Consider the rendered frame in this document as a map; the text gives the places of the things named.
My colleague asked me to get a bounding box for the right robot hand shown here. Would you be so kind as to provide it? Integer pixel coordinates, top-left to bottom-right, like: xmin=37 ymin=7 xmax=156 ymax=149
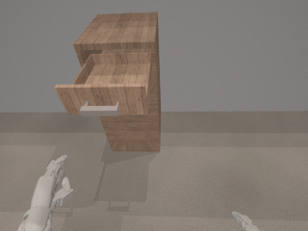
xmin=232 ymin=211 xmax=260 ymax=231

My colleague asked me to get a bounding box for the left robot hand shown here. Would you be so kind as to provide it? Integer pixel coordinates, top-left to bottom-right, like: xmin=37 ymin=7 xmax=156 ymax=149
xmin=30 ymin=154 xmax=73 ymax=211

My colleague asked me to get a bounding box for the robot left forearm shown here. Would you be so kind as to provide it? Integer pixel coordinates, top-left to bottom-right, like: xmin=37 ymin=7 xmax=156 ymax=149
xmin=17 ymin=206 xmax=53 ymax=231

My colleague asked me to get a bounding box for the drawer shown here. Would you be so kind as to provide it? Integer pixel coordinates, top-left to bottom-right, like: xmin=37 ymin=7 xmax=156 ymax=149
xmin=54 ymin=52 xmax=152 ymax=115

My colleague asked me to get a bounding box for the handle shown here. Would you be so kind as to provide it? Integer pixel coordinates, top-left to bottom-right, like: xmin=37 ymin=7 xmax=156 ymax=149
xmin=80 ymin=100 xmax=120 ymax=116

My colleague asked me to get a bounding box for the cabinet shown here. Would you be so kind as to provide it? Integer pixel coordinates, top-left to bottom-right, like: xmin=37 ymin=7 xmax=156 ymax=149
xmin=73 ymin=12 xmax=162 ymax=152

